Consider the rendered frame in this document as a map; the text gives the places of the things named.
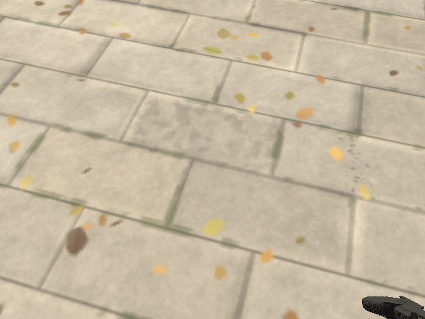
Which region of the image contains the right robot hand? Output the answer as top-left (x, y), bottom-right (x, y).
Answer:
top-left (362, 296), bottom-right (425, 319)

